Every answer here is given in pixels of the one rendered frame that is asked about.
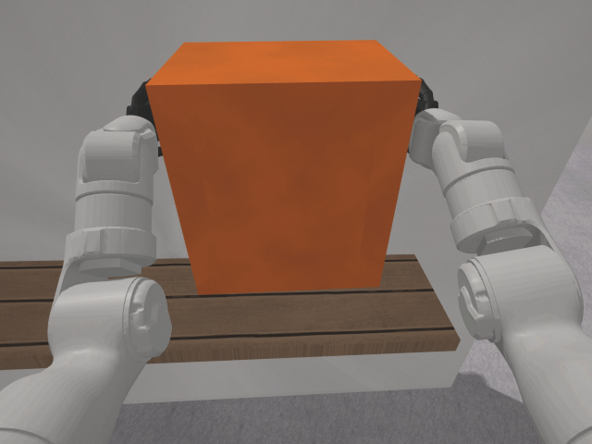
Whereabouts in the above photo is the left robot upper arm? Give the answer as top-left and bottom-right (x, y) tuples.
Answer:
(0, 277), (172, 444)

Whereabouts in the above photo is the table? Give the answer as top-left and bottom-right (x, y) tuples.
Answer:
(0, 254), (461, 370)

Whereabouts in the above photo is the robot right forearm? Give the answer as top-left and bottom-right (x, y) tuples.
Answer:
(409, 108), (584, 324)

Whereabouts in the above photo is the right robot hand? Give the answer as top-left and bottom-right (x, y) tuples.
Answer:
(407, 75), (438, 154)

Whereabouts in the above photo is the carton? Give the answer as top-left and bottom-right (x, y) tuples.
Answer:
(145, 40), (422, 295)

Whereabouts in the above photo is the left robot hand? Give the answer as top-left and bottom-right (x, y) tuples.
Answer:
(126, 79), (163, 157)

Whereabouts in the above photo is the right robot upper arm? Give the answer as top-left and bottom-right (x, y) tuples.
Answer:
(458, 245), (592, 444)

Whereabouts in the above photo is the robot left forearm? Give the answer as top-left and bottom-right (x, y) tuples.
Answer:
(47, 116), (159, 355)

